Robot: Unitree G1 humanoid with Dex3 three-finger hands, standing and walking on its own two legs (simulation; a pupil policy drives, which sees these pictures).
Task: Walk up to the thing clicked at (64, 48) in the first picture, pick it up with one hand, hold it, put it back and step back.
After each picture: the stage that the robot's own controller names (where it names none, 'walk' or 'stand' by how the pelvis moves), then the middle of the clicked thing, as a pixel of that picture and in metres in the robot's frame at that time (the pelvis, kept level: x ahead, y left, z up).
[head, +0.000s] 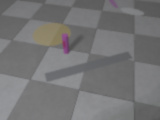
stand; (65, 44) +1.35 +0.22 -0.66
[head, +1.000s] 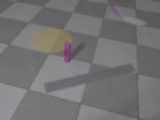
walk; (67, 52) +1.23 +0.13 -0.64
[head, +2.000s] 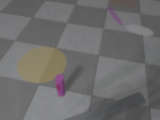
walk; (60, 86) +0.75 +0.17 -0.65
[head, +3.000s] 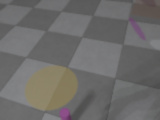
walk; (66, 119) +0.47 +0.20 -0.64
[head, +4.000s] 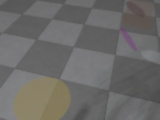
stand; out of the picture +0.37 +0.17 -0.65
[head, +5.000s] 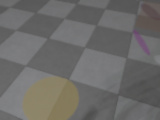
stand; out of the picture +0.36 +0.14 -0.65
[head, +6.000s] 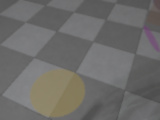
stand; out of the picture +0.39 +0.11 -0.65
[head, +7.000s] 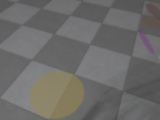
stand; out of the picture +0.41 +0.07 -0.65
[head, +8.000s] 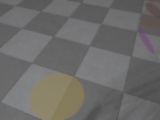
stand; out of the picture +0.39 +0.09 -0.66
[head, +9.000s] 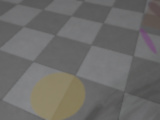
stand; out of the picture +0.39 +0.09 -0.66
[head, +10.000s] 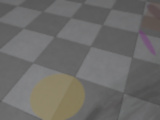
stand; out of the picture +0.40 +0.09 -0.66
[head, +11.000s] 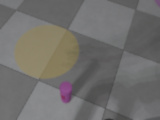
go down; (66, 93) +0.44 +0.08 -0.49
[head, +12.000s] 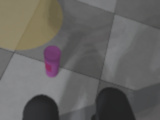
go down; (52, 63) +0.50 +0.09 -0.28
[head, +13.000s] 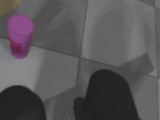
close in; (20, 40) +0.49 +0.13 -0.19
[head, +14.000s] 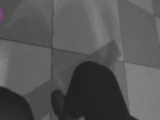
close; out of the picture +0.49 +0.16 -0.17
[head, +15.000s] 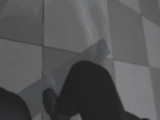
close; out of the picture +0.50 +0.16 -0.18
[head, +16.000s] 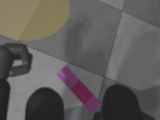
lift; (78, 88) +0.38 -0.02 -0.34
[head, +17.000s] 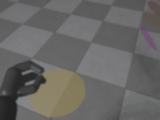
hold; out of the picture +0.28 -0.04 -0.68
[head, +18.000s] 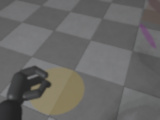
hold; out of the picture +0.28 -0.02 -0.70
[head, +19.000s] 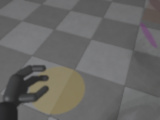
stand; out of the picture +0.28 -0.03 -0.70
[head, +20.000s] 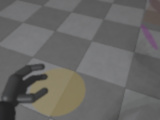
stand; out of the picture +0.29 -0.05 -0.71
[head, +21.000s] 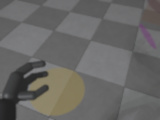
stand; out of the picture +0.31 -0.07 -0.71
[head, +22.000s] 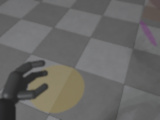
stand; out of the picture +0.33 -0.09 -0.70
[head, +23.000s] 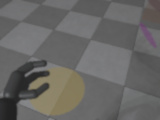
stand; out of the picture +0.35 -0.12 -0.71
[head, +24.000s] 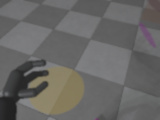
stand; out of the picture +0.39 -0.16 -0.70
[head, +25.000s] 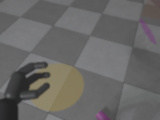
stand; out of the picture +0.43 -0.20 -0.70
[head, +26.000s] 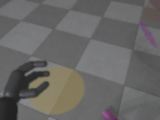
stand; out of the picture +0.46 -0.24 -0.70
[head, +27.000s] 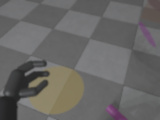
stand; (120, 118) +0.50 -0.29 -0.70
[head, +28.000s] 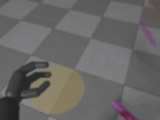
stand; (125, 113) +0.54 -0.33 -0.70
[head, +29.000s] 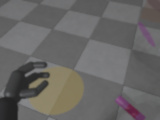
stand; (129, 109) +0.58 -0.38 -0.70
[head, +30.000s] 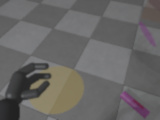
stand; (134, 104) +0.62 -0.42 -0.70
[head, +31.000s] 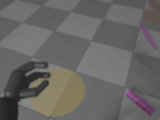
close; (140, 102) +0.65 -0.48 -0.70
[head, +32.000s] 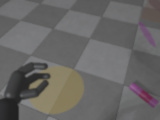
close; (143, 94) +0.70 -0.52 -0.70
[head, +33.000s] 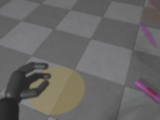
close; (148, 91) +0.74 -0.57 -0.70
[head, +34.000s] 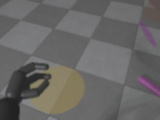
close; (151, 86) +0.78 -0.62 -0.70
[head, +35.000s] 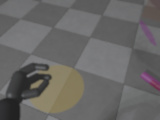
close; (154, 82) +0.81 -0.65 -0.70
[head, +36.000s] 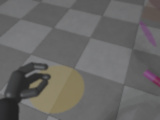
close; (156, 80) +0.84 -0.69 -0.70
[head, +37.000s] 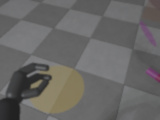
close; (159, 78) +0.87 -0.72 -0.70
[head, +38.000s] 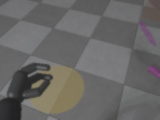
close; out of the picture +0.89 -0.75 -0.70
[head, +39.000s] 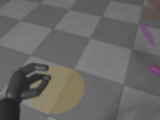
close; out of the picture +0.92 -0.77 -0.70
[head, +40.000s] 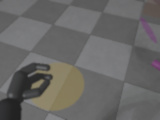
close; out of the picture +0.93 -0.79 -0.70
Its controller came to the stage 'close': yes
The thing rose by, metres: 0.00
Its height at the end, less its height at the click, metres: -0.09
